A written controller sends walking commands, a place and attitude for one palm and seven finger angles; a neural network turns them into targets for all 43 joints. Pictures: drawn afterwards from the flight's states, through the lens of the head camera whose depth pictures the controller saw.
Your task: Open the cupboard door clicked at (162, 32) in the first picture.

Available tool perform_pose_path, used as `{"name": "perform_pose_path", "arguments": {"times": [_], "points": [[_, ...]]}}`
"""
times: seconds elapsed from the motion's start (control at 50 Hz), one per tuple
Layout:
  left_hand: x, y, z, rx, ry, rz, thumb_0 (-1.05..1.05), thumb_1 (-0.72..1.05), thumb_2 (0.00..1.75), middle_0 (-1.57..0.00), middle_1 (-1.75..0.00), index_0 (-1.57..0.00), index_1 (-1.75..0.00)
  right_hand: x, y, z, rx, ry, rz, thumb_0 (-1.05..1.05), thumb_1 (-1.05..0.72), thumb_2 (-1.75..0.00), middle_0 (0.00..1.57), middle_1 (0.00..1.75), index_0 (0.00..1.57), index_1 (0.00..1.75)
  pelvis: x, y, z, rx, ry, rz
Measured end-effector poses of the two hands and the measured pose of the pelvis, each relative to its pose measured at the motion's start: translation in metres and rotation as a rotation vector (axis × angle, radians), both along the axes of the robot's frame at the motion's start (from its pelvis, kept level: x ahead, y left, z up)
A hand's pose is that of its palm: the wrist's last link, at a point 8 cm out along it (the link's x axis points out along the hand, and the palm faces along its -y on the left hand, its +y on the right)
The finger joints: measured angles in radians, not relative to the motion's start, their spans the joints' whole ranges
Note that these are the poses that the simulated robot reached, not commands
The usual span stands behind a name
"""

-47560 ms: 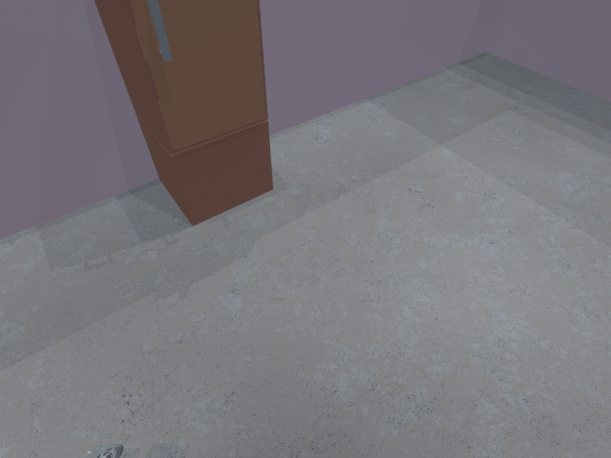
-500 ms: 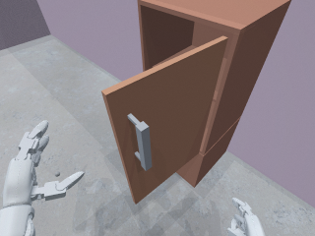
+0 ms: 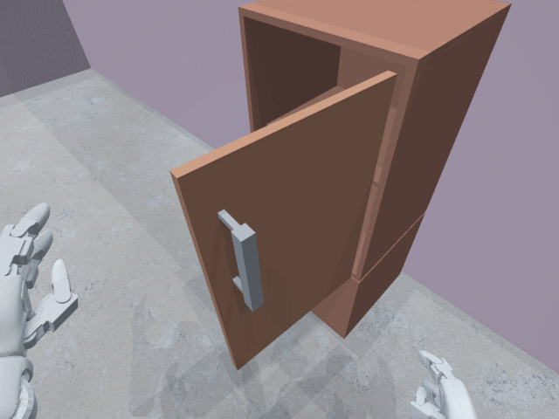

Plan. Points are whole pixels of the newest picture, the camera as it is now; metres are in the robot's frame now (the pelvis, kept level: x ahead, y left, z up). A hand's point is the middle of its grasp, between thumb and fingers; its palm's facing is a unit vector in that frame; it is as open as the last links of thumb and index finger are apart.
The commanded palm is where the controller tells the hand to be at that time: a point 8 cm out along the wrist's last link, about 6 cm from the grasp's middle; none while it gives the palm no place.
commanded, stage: draw the hand back to the body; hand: left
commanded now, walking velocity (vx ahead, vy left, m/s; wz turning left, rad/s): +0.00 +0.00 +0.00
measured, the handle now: (240, 262) +0.31 +0.11 +0.07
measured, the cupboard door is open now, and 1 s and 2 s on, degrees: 84 84 84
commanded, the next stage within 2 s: step back with the hand held close in 0.16 s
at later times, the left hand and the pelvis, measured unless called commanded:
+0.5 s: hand (68, 307) +0.18 +0.26 +0.15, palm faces +0.37 -0.80 -0.48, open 7.4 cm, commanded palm +0.12 +0.30 +0.17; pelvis -0.03 +0.00 +0.00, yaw -2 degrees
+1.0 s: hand out of the picture +0.08 +0.28 +0.15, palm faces +0.44 -0.77 -0.47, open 7.4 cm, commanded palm +0.02 +0.32 +0.17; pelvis -0.12 +0.02 -0.02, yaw +0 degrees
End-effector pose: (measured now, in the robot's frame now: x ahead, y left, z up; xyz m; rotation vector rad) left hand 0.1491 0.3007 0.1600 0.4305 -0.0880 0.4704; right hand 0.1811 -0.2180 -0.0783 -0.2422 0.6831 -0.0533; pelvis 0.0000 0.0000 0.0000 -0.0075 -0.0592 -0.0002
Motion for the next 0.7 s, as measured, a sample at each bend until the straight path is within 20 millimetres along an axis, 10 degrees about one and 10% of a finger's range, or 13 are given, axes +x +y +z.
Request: {"name": "perform_pose_path", "arguments": {"times": [0.44, 0.7], "points": [[-0.010, -0.005, 0.014, 0.096, -0.019, -0.066, 0.01, 0.89, 0.90, -0.21, -0.30, -0.21, -0.30, -0.023, -0.012, 0.001, -0.003, 0.014, -0.068, 0.01, -0.90, -0.90, 0.20, 0.30, 0.21, 0.30, -0.020, -0.001, 0.000, -0.012, 0.044, -0.021], [-0.033, 0.008, 0.008, 0.152, 0.018, -0.172, 0.01, 0.89, 0.89, -0.21, -0.30, -0.21, -0.30, -0.079, -0.010, 0.005, -0.044, 0.039, -0.170, 0.01, -0.90, -0.90, 0.20, 0.30, 0.20, 0.30, -0.062, 0.022, -0.006, -0.004, 0.063, -0.046]]}}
